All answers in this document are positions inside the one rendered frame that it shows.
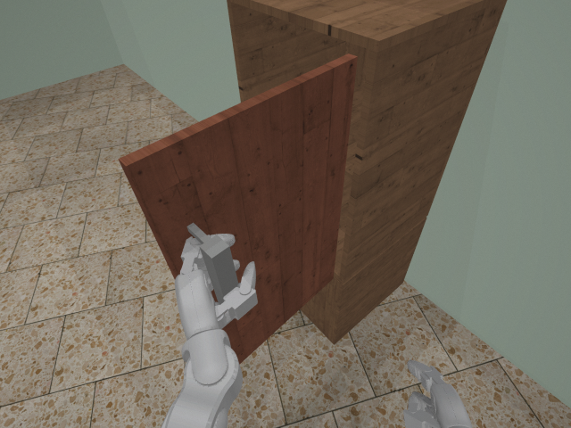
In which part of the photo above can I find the left robot hand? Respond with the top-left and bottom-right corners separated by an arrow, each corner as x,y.
175,234 -> 258,340

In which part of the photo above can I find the left robot forearm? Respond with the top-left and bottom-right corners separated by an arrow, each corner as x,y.
161,329 -> 243,428

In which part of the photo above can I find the handle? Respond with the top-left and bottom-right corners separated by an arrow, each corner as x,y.
187,223 -> 238,304

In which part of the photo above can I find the right robot hand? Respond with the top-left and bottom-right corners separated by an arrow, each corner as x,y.
403,360 -> 473,428

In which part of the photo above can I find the cupboard door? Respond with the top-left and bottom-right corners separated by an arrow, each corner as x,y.
118,53 -> 358,365

